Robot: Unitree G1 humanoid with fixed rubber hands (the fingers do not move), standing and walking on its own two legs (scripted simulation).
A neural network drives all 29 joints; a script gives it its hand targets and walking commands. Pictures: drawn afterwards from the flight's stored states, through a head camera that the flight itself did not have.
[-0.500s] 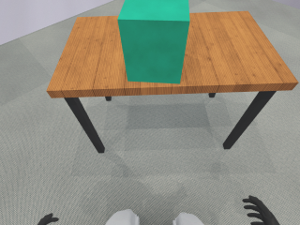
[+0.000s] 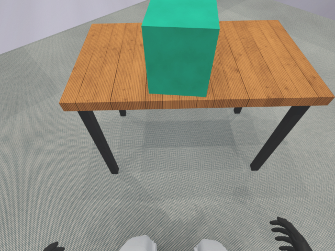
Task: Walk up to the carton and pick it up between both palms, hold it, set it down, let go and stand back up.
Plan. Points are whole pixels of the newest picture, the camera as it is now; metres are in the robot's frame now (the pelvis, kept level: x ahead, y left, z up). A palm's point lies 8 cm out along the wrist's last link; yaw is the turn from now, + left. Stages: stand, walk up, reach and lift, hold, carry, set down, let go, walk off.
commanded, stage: walk up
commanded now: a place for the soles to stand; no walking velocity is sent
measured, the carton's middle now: (180, 48) +0.72 -0.01 +0.07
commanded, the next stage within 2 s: none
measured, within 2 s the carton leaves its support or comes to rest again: neither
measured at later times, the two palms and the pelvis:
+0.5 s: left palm (78, 225) +0.18 +0.23 -0.05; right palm (323, 222) +0.21 -0.38 -0.10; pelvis +0.10 -0.09 +0.01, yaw +1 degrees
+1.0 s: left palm (71, 175) +0.32 +0.31 -0.09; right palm (282, 171) +0.34 -0.31 -0.07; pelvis +0.23 +0.00 +0.00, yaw +2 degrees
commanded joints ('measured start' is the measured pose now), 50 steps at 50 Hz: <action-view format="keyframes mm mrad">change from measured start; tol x32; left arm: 1 -43 312 58 -109 31 -16 -48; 15 360 388 117 -21 23 -47 -31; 50 87 293 40 -134 -11 9 -2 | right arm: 1 199 -320 -174 55 5 -72 -4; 50 262 -262 -149 -19 32 -70 -33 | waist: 1 -94 39 -67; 13 68 48 -128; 16 101 -395 -136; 41 10 -193 -158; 45 -90 303 -201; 50 -29 13 -192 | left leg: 1 374 365 -597 -600 -319 139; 11 6 270 -325 -453 -184 194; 17 -451 -35 -133 454 -140 -5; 41 -131 58 -76 -169 -22 4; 46 408 360 -691 -477 539 21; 50 390 289 -422 -354 920 -13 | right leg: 1 -514 -83 31 242 23 -16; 14 328 7 -145 -142 164 -44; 16 341 -281 630 -516 -392 -166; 19 188 -384 805 -712 -629 -160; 34 194 -319 385 -539 -314 -245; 42 118 -279 135 -159 575 -203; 45 -360 26 -24 393 -90 -11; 50 -336 -31 83 389 34 -21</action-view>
